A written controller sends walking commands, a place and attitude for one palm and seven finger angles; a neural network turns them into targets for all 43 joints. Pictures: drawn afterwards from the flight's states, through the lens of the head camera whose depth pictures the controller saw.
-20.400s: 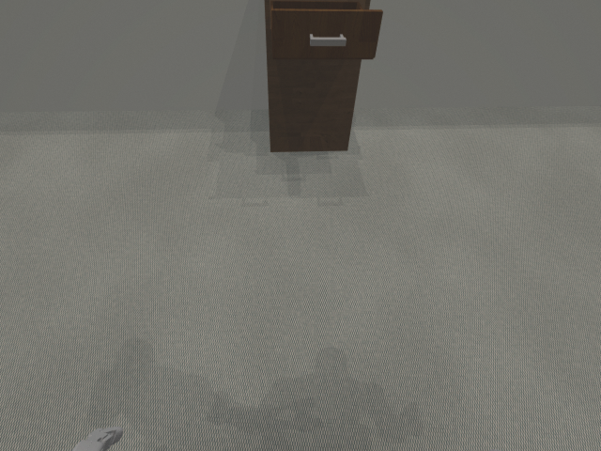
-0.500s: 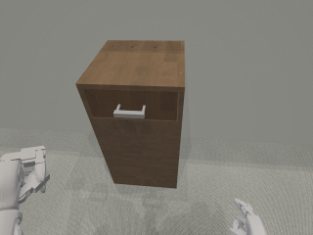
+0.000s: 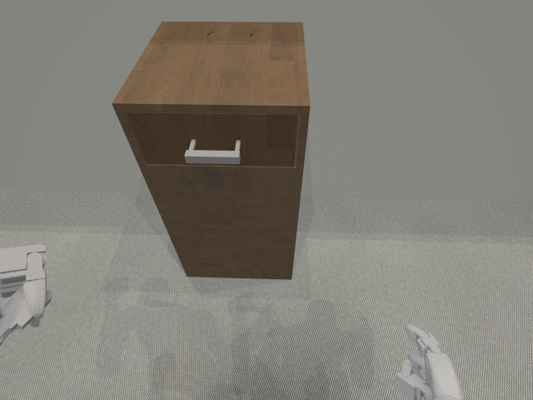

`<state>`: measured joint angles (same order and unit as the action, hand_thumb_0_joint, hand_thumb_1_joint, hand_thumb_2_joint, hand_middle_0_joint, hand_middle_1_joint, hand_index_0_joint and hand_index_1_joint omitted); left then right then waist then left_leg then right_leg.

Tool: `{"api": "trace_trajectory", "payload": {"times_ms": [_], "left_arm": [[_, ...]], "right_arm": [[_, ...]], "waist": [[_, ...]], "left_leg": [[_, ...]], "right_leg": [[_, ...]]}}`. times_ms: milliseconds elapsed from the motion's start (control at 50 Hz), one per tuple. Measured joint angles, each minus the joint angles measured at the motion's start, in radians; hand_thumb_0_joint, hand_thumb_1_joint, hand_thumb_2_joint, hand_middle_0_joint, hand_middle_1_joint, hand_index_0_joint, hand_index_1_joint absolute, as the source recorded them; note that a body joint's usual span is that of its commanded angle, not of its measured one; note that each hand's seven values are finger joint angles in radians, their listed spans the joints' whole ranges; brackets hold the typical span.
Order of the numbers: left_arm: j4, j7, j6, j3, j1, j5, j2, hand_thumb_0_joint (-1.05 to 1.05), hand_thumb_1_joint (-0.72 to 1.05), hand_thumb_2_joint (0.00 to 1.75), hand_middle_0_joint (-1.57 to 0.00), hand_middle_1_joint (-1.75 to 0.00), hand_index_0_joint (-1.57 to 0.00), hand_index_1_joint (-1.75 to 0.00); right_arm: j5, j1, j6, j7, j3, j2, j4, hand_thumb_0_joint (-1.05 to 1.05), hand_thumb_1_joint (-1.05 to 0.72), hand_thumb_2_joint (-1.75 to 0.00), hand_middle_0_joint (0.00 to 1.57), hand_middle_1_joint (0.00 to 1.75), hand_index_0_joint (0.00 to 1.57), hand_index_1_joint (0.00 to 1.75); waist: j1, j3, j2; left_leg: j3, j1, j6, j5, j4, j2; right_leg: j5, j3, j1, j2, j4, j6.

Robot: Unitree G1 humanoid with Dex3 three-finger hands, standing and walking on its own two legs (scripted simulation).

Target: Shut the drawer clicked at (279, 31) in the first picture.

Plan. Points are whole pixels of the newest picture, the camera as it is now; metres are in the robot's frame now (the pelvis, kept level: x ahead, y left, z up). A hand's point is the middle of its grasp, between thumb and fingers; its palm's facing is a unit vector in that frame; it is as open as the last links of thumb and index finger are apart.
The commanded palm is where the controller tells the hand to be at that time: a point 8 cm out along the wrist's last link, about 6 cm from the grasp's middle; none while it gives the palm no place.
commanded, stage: step back with the hand held close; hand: left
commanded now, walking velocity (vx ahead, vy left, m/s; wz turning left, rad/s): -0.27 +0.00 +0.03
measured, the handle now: (214, 150) +0.64 +0.18 -0.04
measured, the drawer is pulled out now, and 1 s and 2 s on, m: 0.00 0.00 0.00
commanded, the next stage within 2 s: stop stepping back and stand still in 0.60 s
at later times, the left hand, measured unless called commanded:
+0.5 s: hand out of the picture +0.13 +0.26 +0.17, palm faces +0.37 -0.78 -0.51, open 3.2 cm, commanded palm +0.07 +0.29 +0.18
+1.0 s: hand out of the picture +0.02 +0.23 +0.14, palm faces +0.40 -0.84 -0.38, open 3.2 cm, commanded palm -0.05 +0.26 +0.18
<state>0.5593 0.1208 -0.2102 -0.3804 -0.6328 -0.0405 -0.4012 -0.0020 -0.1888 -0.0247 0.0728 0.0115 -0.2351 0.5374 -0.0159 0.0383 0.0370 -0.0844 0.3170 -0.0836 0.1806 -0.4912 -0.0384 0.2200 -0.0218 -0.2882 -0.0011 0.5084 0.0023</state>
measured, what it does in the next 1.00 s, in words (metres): walks backwards: right foot, then left foot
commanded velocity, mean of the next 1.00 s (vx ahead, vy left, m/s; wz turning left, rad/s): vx -0.19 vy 0.03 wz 0.00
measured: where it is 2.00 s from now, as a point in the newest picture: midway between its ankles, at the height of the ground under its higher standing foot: outside the picture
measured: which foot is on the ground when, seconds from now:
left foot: down 0.00-0.70, up 0.72-0.82, down 0.84-1.00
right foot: down 0.00-0.26, up 0.28-0.54, down 0.56-1.00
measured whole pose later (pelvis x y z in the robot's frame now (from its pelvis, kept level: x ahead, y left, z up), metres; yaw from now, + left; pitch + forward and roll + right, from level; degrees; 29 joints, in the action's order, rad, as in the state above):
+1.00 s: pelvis -0.19 -0.01 -0.01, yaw -2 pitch -1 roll +0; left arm 0.42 0.15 -0.17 -0.34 -0.55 -0.05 -0.32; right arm 0.02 -0.23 -0.07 0.08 0.01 -0.27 0.63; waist 0.01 -0.04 0.01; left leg -0.03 0.39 -0.05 0.12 -0.53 -0.03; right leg 0.42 0.03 -0.11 0.04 0.55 -0.02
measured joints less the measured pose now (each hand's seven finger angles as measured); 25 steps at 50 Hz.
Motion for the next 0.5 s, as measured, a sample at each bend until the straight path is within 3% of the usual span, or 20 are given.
{"api": "trace_trajectory", "payload": {"times_ms": [180, 260, 380, 440, 500], "left_arm": [[0.013, 0.013, -0.017, 0.034, 0.009, 0.013, 0.045, 0.01, 0.89, 0.90, -1.40, -1.60, -1.40, -1.60], [0.064, 0.025, -0.031, 0.037, 0.011, 0.016, 0.026, 0.01, 0.89, 0.90, -1.40, -1.60, -1.41, -1.60], [0.058, 0.023, -0.040, -0.023, 0.037, 0.048, -0.036, 0.01, 0.88, 0.90, -1.40, -1.60, -1.41, -1.60], [0.070, 0.033, -0.052, -0.069, 0.000, 0.024, -0.048, 0.01, 0.89, 0.90, -1.40, -1.60, -1.41, -1.60], [0.083, 0.034, -0.060, -0.076, -0.030, -0.003, -0.045, 0.01, 0.89, 0.90, -1.40, -1.60, -1.41, -1.60]], "right_arm": [[-0.007, 0.004, -0.032, -0.009, -0.008, 0.010, 0.005, 0.01, -0.90, -0.90, 0.20, 0.30, 0.20, 0.30], [-0.013, -0.009, -0.039, -0.003, -0.010, 0.008, 0.018, 0.01, -0.90, -0.90, 0.20, 0.30, 0.20, 0.30], [-0.021, -0.059, -0.055, 0.006, 0.003, 0.025, 0.031, 0.01, -0.90, -0.90, 0.20, 0.30, 0.20, 0.30], [-0.023, -0.059, -0.068, -0.002, -0.002, 0.039, 0.042, 0.01, -0.90, -0.90, 0.20, 0.30, 0.20, 0.30], [-0.029, -0.021, -0.090, -0.014, -0.010, 0.054, 0.056, 0.01, -0.90, -0.90, 0.20, 0.30, 0.20, 0.30]], "waist": [[0.003, 0.006, 0.002], [0.015, 0.017, -0.020], [0.053, -0.029, -0.007], [0.038, -0.070, -0.018], [0.010, -0.080, -0.052]], "left_leg": [[0.034, 0.093, 0.017, 0.054, -0.094, 0.014], [0.044, 0.105, 0.000, -0.027, -0.087, 0.015], [0.082, 0.130, -0.021, -0.081, -0.008, 0.020], [0.072, 0.164, -0.009, -0.132, 0.057, 0.028], [0.038, 0.198, 0.001, -0.187, 0.124, 0.030]], "right_leg": [[-0.046, -0.017, -0.046, 0.023, -0.007, -0.005], [-0.047, -0.016, -0.063, 0.032, 0.007, 0.002], [0.111, 0.042, -0.053, 0.099, 0.339, 0.011], [0.203, 0.037, 0.038, 0.093, 0.287, -0.001], [0.240, 0.034, 0.136, 0.065, 0.090, -0.020]]}}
